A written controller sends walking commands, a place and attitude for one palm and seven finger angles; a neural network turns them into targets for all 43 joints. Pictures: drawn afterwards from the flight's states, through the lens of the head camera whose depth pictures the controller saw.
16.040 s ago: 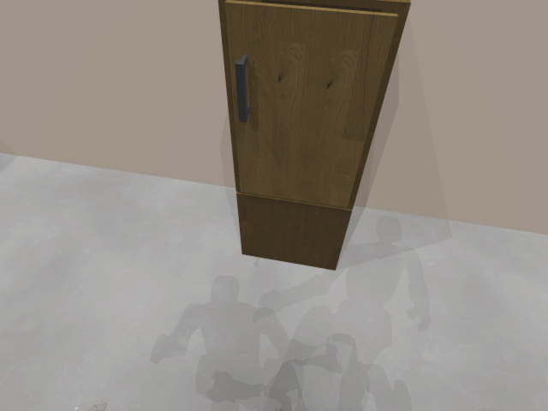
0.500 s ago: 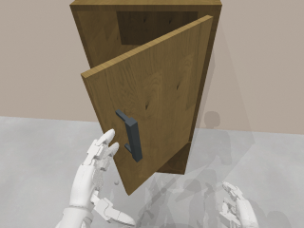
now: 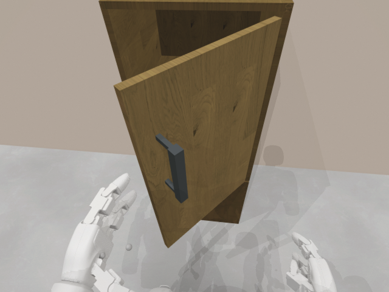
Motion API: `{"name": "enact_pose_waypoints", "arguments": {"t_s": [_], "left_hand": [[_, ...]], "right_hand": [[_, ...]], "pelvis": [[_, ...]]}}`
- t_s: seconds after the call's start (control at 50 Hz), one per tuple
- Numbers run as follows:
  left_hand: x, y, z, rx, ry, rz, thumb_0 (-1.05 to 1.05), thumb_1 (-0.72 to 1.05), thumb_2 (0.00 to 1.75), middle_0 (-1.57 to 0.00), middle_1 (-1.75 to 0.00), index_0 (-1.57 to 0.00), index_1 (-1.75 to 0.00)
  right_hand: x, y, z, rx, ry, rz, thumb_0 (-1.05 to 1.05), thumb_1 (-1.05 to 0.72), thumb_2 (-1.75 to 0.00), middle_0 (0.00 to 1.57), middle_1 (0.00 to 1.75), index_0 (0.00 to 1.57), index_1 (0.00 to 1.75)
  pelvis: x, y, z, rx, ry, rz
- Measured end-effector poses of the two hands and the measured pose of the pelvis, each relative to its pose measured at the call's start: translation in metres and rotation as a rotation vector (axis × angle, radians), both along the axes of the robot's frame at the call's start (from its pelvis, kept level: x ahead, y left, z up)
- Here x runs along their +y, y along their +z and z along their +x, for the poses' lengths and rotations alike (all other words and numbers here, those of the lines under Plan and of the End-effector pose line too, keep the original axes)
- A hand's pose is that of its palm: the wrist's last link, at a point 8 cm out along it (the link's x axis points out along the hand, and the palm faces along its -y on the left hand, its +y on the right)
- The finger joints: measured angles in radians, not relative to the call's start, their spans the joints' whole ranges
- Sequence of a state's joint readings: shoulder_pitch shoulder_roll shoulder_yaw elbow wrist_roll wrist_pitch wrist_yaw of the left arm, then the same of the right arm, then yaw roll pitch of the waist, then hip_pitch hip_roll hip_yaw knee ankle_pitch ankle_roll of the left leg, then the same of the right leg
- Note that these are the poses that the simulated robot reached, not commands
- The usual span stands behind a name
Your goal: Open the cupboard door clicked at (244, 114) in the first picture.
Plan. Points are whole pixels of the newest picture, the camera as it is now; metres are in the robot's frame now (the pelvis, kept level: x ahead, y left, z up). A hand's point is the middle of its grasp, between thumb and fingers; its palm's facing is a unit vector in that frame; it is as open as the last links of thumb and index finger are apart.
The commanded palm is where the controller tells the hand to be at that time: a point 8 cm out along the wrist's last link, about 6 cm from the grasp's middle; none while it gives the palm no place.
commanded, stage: draw the hand back to the body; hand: left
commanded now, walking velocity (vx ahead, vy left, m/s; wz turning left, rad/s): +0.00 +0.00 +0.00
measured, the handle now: (172, 170) +0.32 +0.07 +0.11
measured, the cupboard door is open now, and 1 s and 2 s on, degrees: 49 49 49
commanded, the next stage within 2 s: step back with the hand held close in 1.52 s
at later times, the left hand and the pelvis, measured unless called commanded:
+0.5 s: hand (80, 233) +0.18 +0.18 +0.14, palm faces +0.02 -0.99 -0.14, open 16.0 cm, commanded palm +0.15 +0.24 +0.16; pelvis +0.00 +0.01 +0.02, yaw +0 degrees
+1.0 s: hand (31, 188) +0.22 +0.26 +0.19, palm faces +0.36 -0.85 -0.38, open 10.8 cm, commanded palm +0.18 +0.30 +0.21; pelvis +0.03 +0.02 +0.05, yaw -2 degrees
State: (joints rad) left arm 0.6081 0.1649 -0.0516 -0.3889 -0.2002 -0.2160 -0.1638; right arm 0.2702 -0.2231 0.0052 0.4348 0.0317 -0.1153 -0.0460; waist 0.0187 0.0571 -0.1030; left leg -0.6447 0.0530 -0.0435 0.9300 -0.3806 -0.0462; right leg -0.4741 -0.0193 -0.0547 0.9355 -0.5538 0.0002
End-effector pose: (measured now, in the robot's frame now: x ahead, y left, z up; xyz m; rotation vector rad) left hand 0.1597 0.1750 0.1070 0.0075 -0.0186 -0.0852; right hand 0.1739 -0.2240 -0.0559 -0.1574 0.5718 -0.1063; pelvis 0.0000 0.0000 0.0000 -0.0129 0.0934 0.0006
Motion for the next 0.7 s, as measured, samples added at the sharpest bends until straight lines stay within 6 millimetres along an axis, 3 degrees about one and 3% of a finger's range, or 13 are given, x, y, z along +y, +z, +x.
{"name": "enact_pose_waypoints", "arguments": {"t_s": [0.44,0.7], "left_hand": [[0.053,0.037,-0.003,-0.028,0.043,0.054,-0.02,-0.48,0.31,-0.15,-0.30,-0.15,-0.30],[0.091,0.065,0.002,-0.005,0.339,0.315,-0.01,-0.16,0.45,-0.16,-0.30,-0.16,-0.30]], "right_hand": [[0.020,0.019,0.000,-0.048,0.013,-0.008,0.02,-0.90,-0.90,0.20,0.30,0.20,0.30],[0.033,0.033,0.011,0.018,0.026,-0.057,0.02,-0.90,-0.90,0.20,0.30,0.20,0.30]], "pelvis": [[0.011,0.014,-0.004,-0.055,0.005,-0.017],[0.021,0.040,0.009,-0.111,-0.015,-0.007]]}}
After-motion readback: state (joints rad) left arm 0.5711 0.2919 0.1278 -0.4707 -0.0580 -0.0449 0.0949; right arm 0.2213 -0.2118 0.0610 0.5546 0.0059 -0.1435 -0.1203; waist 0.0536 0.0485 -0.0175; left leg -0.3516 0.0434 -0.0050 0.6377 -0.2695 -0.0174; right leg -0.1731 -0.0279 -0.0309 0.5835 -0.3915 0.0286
